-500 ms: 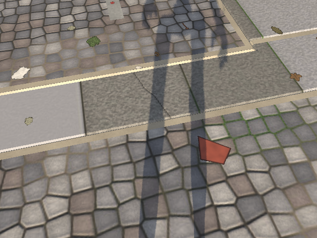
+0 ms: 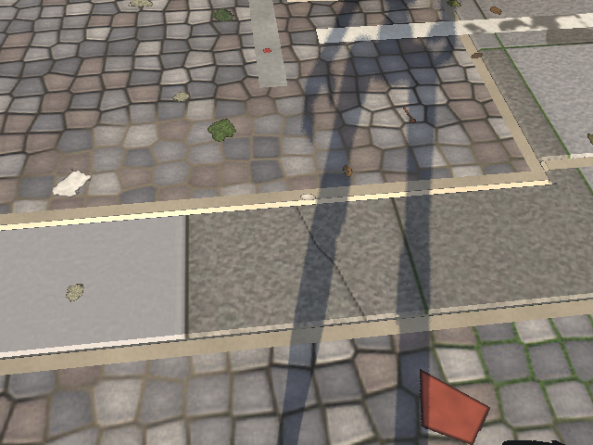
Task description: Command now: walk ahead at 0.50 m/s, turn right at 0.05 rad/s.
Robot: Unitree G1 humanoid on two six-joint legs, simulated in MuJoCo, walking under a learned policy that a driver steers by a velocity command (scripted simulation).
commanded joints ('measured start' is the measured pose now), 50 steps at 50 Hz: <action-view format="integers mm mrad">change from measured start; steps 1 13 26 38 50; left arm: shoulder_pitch -30 -158 -416 -191 -43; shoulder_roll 108 55 48 131 164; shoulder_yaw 7 31 18 43 52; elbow -70 -118 -289 -284 -259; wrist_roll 16 -13 -7 4 -9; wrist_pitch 0 18 15 -19 7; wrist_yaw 4 3 -73 -25 11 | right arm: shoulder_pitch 390 228 317 180 -105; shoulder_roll -255 -124 -203 -143 -148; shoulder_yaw -86 -40 -61 -50 -35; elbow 53 74 89 -51 -173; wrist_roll -17 -41 -8 -23 -9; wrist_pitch -13 -34 28 -24 -43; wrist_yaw -16 -41 -74 -48 -18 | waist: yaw -218 -62 -94 -96 -3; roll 22 35 57 -25 -127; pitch -257 21 56 -57 -8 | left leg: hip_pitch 624 371 645 -94 4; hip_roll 153 213 259 88 -33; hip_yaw -191 -44 203 -97 -100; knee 13 -378 -183 596 -17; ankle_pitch -13 56 631 -262 57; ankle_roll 113 104 44 -97 -98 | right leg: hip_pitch -305 -798 -727 -247 -212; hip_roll -140 -151 -43 -178 -149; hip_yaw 18 191 -57 378 421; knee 576 753 359 -66 58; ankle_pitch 579 310 272 502 334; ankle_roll -89 -46 -111 -310 -207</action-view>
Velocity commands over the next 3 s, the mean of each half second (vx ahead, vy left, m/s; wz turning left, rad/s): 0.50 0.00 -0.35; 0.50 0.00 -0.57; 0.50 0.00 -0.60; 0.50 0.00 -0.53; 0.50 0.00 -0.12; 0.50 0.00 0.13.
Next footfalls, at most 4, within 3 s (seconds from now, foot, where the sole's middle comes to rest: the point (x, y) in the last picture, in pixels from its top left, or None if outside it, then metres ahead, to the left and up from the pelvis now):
0.58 right None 0.45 -0.15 -0.76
1.08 left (365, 315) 0.80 -0.09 -0.76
1.60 right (520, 319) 0.82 -0.48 -0.76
2.10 left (547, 222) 1.14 -0.62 -0.76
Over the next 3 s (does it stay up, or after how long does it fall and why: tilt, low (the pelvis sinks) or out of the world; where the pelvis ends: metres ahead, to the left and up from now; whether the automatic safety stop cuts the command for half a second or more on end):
stays up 1.15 -0.98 0.02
